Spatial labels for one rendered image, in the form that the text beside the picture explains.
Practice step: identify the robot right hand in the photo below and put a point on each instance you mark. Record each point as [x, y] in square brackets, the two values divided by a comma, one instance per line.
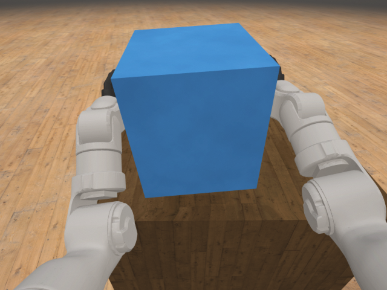
[280, 75]

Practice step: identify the robot left upper arm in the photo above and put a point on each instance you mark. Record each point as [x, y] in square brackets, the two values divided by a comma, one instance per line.
[96, 237]

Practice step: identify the robot right forearm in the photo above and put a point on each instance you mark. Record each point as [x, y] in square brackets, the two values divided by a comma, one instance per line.
[318, 147]

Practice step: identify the robot right upper arm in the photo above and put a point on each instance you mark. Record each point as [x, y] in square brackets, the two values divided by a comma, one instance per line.
[347, 207]

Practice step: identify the carton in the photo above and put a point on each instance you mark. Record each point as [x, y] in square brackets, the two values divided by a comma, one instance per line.
[196, 104]

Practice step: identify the robot left hand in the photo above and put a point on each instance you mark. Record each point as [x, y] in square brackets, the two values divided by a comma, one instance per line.
[108, 88]

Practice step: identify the robot left forearm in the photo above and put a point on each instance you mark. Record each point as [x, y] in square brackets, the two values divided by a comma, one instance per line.
[98, 154]

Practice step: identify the pedestal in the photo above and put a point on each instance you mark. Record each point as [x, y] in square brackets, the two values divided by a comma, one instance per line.
[254, 239]

